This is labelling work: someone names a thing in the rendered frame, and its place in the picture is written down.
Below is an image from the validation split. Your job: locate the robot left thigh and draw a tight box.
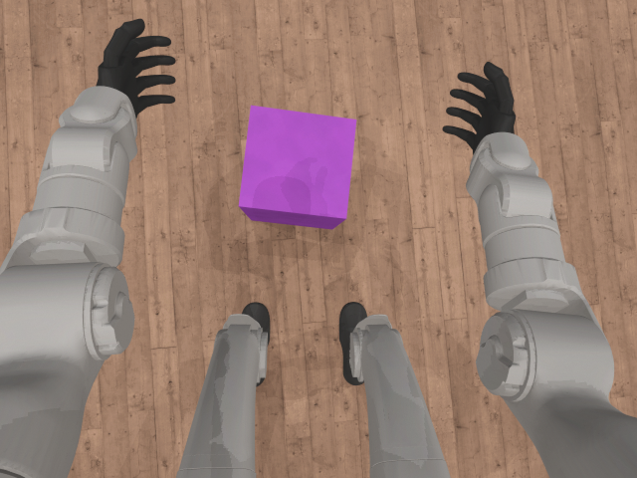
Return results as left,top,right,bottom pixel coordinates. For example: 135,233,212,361
176,325,268,478

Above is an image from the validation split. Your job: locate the carton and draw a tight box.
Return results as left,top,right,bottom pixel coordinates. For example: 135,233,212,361
239,106,356,230

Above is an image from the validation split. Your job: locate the right robot hand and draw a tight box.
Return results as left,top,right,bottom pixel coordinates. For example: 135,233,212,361
443,62,516,155

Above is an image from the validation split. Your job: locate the left robot upper arm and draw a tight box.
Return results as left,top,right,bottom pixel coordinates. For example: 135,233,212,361
0,262,134,478

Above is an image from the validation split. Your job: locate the left robot forearm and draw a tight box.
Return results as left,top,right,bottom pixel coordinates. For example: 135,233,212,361
0,86,137,275

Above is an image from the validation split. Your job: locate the right robot upper arm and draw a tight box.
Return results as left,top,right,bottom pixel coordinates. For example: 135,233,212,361
476,309,637,478

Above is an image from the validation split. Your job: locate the right robot forearm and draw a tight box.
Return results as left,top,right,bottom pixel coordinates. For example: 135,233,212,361
466,132,614,392

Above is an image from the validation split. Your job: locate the left robot hand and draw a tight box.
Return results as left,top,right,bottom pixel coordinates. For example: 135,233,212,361
97,19,176,118

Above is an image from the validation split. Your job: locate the right robot foot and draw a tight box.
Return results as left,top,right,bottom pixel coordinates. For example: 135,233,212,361
339,302,367,385

